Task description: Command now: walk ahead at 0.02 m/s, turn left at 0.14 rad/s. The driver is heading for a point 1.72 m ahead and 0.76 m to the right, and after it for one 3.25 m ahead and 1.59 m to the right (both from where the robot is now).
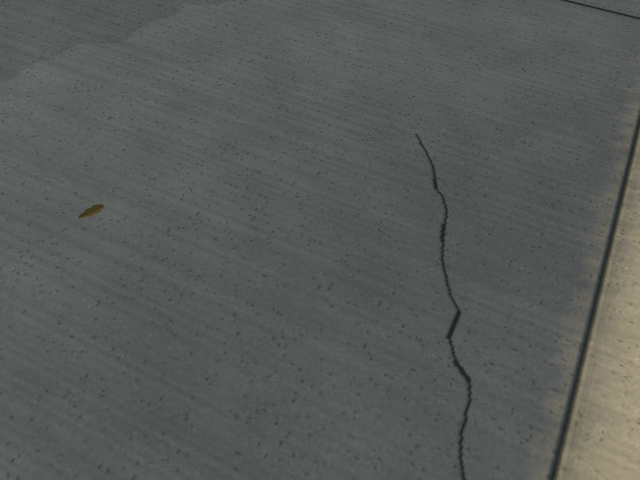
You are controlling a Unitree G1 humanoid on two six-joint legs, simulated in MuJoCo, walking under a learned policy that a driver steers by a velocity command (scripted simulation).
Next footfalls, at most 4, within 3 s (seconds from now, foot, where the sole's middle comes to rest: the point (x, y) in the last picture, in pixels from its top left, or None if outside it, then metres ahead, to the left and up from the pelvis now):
0.08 right None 0.05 -0.13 -0.78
0.46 left None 0.16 0.07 -0.78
0.92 right None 0.15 -0.15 -0.78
1.34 left None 0.24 0.02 -0.78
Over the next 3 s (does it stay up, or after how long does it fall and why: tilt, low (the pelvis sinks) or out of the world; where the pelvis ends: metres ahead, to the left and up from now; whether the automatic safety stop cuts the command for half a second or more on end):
stays up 0.78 -0.56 0.00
